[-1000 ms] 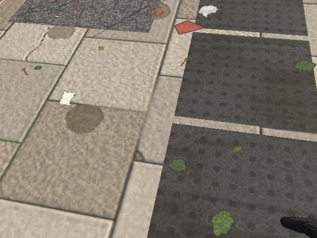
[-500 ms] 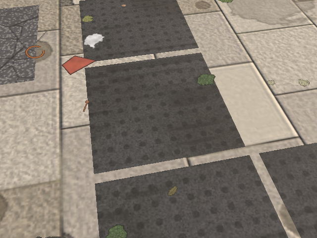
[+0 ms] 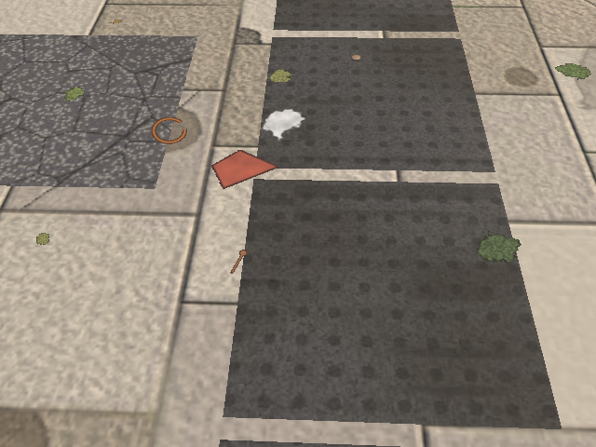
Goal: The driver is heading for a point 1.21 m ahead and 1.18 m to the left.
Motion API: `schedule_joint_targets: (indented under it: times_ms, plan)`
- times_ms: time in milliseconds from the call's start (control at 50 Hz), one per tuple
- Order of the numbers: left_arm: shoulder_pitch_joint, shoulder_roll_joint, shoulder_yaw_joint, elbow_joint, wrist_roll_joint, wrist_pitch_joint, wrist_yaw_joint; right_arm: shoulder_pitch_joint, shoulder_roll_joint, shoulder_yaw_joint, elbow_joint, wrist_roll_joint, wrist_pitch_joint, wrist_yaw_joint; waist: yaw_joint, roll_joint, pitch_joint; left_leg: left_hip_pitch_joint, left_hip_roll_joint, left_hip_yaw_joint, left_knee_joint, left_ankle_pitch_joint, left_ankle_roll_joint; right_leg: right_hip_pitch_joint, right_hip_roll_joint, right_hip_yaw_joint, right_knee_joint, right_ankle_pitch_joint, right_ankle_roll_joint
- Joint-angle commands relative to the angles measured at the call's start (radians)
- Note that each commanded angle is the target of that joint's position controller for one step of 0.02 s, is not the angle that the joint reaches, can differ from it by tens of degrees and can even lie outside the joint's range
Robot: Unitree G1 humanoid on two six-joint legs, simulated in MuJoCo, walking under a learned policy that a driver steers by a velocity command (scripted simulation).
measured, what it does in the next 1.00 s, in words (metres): walks ahead, turning left: left foot, then right foot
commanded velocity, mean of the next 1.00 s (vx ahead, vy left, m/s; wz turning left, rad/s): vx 0.09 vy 0.00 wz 0.55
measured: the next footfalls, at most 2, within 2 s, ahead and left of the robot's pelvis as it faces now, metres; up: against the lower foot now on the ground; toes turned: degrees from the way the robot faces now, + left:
left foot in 0.14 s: +0.25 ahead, +0.12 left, +0.00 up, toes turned +6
right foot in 0.62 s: +0.31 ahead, -0.09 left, +0.00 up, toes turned +27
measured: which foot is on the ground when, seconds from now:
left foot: up 0.00-0.12, down 0.14-0.62, up 0.64-1.00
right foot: down 0.00-0.12, up 0.14-0.60, down 0.62-1.00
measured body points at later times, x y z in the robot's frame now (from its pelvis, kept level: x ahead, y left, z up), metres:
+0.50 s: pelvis +0.16 +0.03 -0.01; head +0.21 +0.05 +0.44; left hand +0.25 +0.33 -0.12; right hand +0.39 -0.21 -0.10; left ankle +0.21 +0.12 -0.74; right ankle +0.27 -0.13 -0.70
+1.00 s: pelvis +0.19 +0.01 -0.01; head +0.22 +0.04 +0.44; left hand +0.15 +0.33 -0.11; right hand +0.49 -0.12 -0.09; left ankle +0.13 +0.11 -0.73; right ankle +0.27 -0.11 -0.74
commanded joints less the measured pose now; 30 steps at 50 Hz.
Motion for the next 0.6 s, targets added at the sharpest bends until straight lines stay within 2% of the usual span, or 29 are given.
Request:
schedule_joint_targets:
  times_ms: [20,80,100,120,140,160,180,200,220,240,260,280,320,360,400,440,480,540,580,600]
  plan:
    - [-0.037,0.171,0.040,-0.050,-0.012,0.005,0.020,-0.101,-0.030,0.000,-0.109,-0.008,-0.015,0.024,0.000,-0.101,0.044,0.083,-0.030,0.073,-0.101,0.036,0.014,-0.065,-0.273,0.008,0.001,0.612,-0.105]
    - [-0.063,0.205,0.052,-0.056,-0.032,0.038,0.039,-0.040,-0.079,-0.022,-0.130,-0.009,-0.011,0.045,-0.046,-0.144,-0.018,0.148,-0.086,0.118,-0.132,-0.123,0.057,0.034,-0.298,0.001,0.169,0.851,-0.071]
    - [-0.079,0.212,0.055,-0.063,-0.035,0.050,0.046,0.040,-0.108,-0.038,-0.117,-0.009,-0.010,0.047,-0.087,-0.148,-0.061,0.236,-0.120,0.135,-0.151,-0.154,0.077,0.035,-0.287,-0.003,0.285,0.916,-0.053]
    - [-0.095,0.202,0.051,-0.071,-0.038,0.057,0.050,0.160,-0.153,-0.062,-0.089,-0.009,-0.012,0.038,-0.151,-0.117,-0.121,0.395,-0.156,0.135,-0.237,-0.073,0.108,-0.007,-0.243,-0.022,0.471,0.863,-0.017]
    - [-0.049,0.170,0.037,-0.085,-0.015,0.051,0.047,0.231,-0.236,-0.087,-0.087,-0.011,-0.009,0.013,-0.170,0.016,-0.203,0.640,-0.043,-0.037,-0.248,0.312,0.163,-0.197,-0.173,-0.028,0.754,0.517,0.048]
    - [0.094,0.044,0.000,-0.103,0.037,0.037,0.026,0.186,-0.316,-0.091,-0.114,-0.023,-0.002,-0.003,-0.037,0.241,-0.323,0.967,0.210,-0.424,-0.144,0.768,0.364,-0.570,0.009,0.057,1.126,-0.461,0.121]
    - [0.078,0.119,0.003,-0.096,0.003,0.020,0.007,0.199,-0.272,-0.080,-0.155,-0.026,0.000,0.003,-0.108,0.118,-0.523,1.019,0.277,-0.613,-0.253,0.561,0.454,-0.628,0.025,0.274,1.255,-0.476,0.112]
    - [-0.035,0.166,0.016,-0.119,-0.034,0.019,0.004,0.141,-0.221,-0.071,-0.174,-0.019,0.003,0.005,-0.128,0.028,-0.414,0.924,0.222,-0.497,-0.301,0.386,0.405,-0.680,-0.022,0.292,1.230,-0.379,0.089]
    - [-0.093,0.159,0.015,-0.133,-0.029,0.027,0.015,0.083,-0.175,-0.060,-0.175,0.002,0.009,0.000,-0.103,-0.041,-0.277,0.782,0.170,-0.412,-0.335,0.234,0.349,-0.712,-0.058,0.270,1.152,-0.291,0.085]
    - [-0.113,0.159,0.018,-0.128,-0.015,0.041,0.029,0.042,-0.145,-0.049,-0.184,0.010,0.017,-0.008,-0.078,-0.060,-0.189,0.636,0.137,-0.362,-0.371,0.148,0.317,-0.687,-0.086,0.267,1.084,-0.242,0.089]
    - [-0.104,0.167,0.024,-0.135,-0.010,0.057,0.035,0.020,-0.140,-0.048,-0.192,-0.001,0.023,-0.014,-0.047,-0.028,-0.155,0.520,0.111,-0.341,-0.401,0.092,0.303,-0.621,-0.096,0.273,1.029,-0.208,0.088]
    - [-0.091,0.162,0.025,-0.137,-0.006,0.068,0.037,0.008,-0.144,-0.050,-0.202,-0.014,0.028,-0.017,-0.030,0.000,-0.140,0.450,0.089,-0.325,-0.420,0.076,0.293,-0.572,-0.091,0.266,0.985,-0.192,0.089]
    - [-0.072,0.129,0.018,-0.132,0.000,0.074,0.043,0.006,-0.163,-0.058,-0.209,-0.021,0.029,-0.025,-0.019,0.022,-0.146,0.397,0.061,-0.282,-0.417,0.148,0.287,-0.535,-0.074,0.249,0.883,-0.169,0.102]
    - [-0.089,0.117,0.014,-0.134,0.002,0.076,0.048,0.019,-0.182,-0.066,-0.211,-0.013,0.037,-0.040,-0.028,0.023,-0.176,0.409,0.053,-0.282,-0.402,0.138,0.278,-0.537,-0.063,0.255,0.802,-0.127,0.120]
    - [-0.116,0.116,0.013,-0.139,-0.001,0.082,0.048,0.012,-0.186,-0.068,-0.221,-0.004,0.052,-0.053,-0.038,0.036,-0.188,0.406,0.033,-0.298,-0.402,-0.020,0.252,-0.531,-0.057,0.267,0.735,-0.068,0.130]
    - [-0.152,0.116,0.013,-0.150,-0.006,0.083,0.045,0.001,-0.183,-0.067,-0.231,-0.002,0.066,-0.061,-0.050,0.059,-0.166,0.386,0.012,-0.326,-0.413,-0.200,0.229,-0.522,-0.046,0.275,0.666,-0.032,0.133]
    - [-0.178,0.116,0.013,-0.159,-0.009,0.076,0.039,0.003,-0.181,-0.068,-0.237,-0.005,0.075,-0.063,-0.063,0.086,-0.144,0.383,0.004,-0.360,-0.412,-0.284,0.219,-0.503,-0.037,0.279,0.593,-0.031,0.130]
    - [-0.186,0.125,0.017,-0.166,-0.016,0.056,0.028,0.018,-0.176,-0.068,-0.243,-0.004,0.084,-0.059,-0.076,0.113,-0.142,0.432,0.012,-0.423,-0.370,-0.224,0.212,-0.454,-0.018,0.281,0.472,-0.065,0.113]
    - [-0.145,0.128,0.024,-0.155,-0.020,0.043,0.018,0.004,-0.168,-0.065,-0.252,0.005,0.091,-0.059,-0.046,0.119,-0.142,0.445,-0.006,-0.448,-0.320,-0.155,0.189,-0.362,-0.011,0.265,0.298,-0.007,0.088]
    - [-0.112,0.143,0.033,-0.145,-0.018,0.039,0.015,0.004,-0.154,-0.061,-0.255,0.011,0.095,-0.061,-0.027,0.106,-0.140,0.411,-0.039,-0.433,-0.279,-0.174,0.157,-0.269,-0.041,0.268,0.178,0.087,0.068]
Keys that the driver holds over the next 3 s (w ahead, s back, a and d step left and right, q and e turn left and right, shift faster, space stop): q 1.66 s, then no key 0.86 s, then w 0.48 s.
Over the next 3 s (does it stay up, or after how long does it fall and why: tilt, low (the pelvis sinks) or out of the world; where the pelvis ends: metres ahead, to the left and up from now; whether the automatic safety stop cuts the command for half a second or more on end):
stays up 0.21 0.13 0.00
